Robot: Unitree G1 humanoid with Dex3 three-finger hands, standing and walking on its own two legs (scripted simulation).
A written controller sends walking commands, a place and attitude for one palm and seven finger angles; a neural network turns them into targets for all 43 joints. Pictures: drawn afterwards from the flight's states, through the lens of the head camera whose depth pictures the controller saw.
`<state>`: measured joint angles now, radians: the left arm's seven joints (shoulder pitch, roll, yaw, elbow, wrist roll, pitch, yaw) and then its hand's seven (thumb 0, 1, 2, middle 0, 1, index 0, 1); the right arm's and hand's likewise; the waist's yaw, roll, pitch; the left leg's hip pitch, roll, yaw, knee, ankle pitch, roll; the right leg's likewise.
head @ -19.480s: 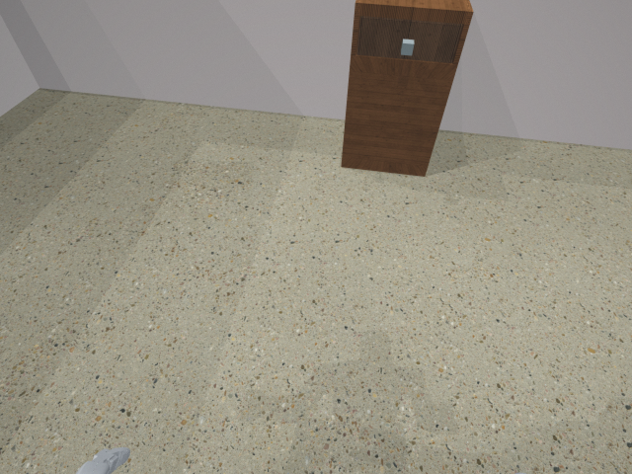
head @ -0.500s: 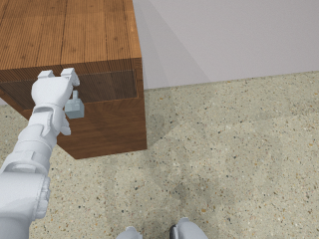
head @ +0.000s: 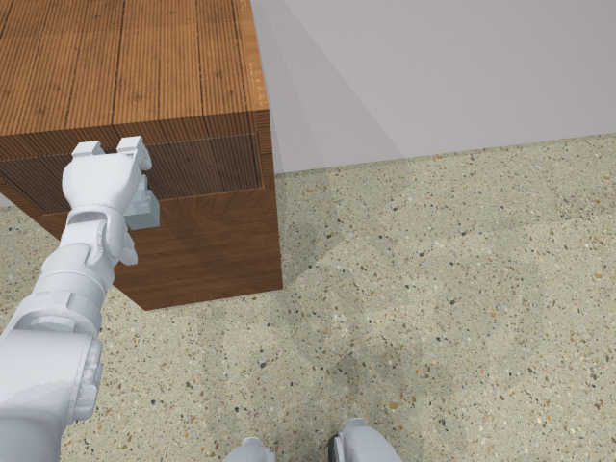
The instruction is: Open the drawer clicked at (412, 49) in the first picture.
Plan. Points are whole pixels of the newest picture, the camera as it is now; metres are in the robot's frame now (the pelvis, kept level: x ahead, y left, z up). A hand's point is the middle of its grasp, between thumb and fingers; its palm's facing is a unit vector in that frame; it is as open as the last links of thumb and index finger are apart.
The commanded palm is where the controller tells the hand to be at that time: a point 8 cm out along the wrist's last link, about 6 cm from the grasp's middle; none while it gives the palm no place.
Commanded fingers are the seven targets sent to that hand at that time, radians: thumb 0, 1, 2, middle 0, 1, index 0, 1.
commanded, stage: lower the fingers behind the handle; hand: left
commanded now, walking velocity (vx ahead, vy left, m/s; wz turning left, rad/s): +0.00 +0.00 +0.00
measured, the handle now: (141, 198) +0.52 +0.24 -0.06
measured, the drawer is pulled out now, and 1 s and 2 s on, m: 0.00 0.00 0.00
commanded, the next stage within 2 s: close the thumb around the handle in 1.44 s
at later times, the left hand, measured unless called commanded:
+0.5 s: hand (133, 217) +0.47 +0.24 -0.04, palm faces -0.09 -0.01 -1.00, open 13.8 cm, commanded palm +0.45 +0.24 +0.01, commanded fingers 0.00 -0.50 0.30 -0.30 -1.20 -0.30 -1.20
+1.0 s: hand (145, 228) +0.47 +0.23 -0.07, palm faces -0.06 -0.01 -1.00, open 13.9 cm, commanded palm +0.46 +0.23 -0.02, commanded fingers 0.00 -0.50 0.30 -0.30 -1.20 -0.30 -1.20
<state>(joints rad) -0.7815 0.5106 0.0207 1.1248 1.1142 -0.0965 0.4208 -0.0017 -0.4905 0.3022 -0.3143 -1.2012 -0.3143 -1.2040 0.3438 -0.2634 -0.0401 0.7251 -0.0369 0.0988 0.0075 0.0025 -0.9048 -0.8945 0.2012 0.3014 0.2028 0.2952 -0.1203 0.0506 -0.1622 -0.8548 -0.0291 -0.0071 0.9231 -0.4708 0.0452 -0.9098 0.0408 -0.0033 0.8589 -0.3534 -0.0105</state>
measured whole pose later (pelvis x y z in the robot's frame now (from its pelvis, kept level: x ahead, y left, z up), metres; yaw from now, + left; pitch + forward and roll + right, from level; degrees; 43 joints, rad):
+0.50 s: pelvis -0.01 +0.00 -0.02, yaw +0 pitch +26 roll -2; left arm -0.80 0.50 0.04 1.16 1.11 -0.05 0.44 0.00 -0.49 0.30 -0.31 -1.20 -0.31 -1.20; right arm 0.33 -0.26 -0.04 0.74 -0.05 0.08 0.02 0.00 -0.91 -0.89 0.20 0.30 0.20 0.30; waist -0.13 0.06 -0.17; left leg -0.97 -0.02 -0.01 1.02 -0.50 0.04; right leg -1.02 0.05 -0.01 0.95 -0.38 -0.01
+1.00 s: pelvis -0.03 -0.01 -0.04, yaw +1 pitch +29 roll -2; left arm -0.85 0.53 0.04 1.18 1.14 -0.07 0.48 0.00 -0.49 0.30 -0.32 -1.20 -0.31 -1.20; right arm 0.30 -0.27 -0.03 0.75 -0.06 0.04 0.01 0.00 -0.91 -0.89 0.20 0.30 0.20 0.30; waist -0.16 0.06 -0.18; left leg -1.14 -0.03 -0.03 1.16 -0.53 0.03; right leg -1.18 0.04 -0.03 1.08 -0.41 -0.02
